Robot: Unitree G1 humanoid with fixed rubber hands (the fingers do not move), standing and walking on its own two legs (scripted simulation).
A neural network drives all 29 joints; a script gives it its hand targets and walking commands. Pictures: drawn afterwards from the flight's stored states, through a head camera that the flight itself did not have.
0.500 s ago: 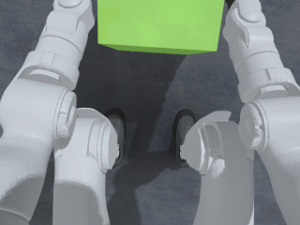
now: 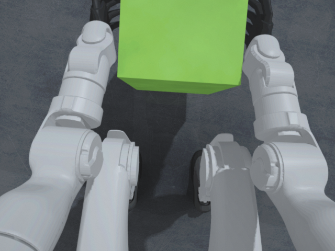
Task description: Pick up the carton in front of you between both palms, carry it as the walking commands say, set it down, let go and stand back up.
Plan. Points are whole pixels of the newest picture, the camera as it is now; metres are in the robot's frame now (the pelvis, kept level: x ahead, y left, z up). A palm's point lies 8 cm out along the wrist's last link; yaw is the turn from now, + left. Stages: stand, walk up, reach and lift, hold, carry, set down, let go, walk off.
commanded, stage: reach and lift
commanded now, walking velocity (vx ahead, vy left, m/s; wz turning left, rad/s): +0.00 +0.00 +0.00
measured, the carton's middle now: (178, 43) +0.53 -0.01 -0.16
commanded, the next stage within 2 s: none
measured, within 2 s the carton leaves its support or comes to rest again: neither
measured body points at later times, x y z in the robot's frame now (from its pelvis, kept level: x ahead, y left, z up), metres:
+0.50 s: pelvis +0.01 +0.00 +0.13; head +0.25 +0.00 +0.50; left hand +0.50 +0.15 +0.07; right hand +0.50 -0.16 +0.07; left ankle +0.11 +0.12 -0.34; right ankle +0.11 -0.12 -0.34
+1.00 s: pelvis +0.05 +0.00 +0.27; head +0.19 +0.00 +0.70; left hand +0.45 +0.15 +0.23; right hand +0.45 -0.15 +0.23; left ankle +0.11 +0.12 -0.34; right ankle +0.11 -0.12 -0.34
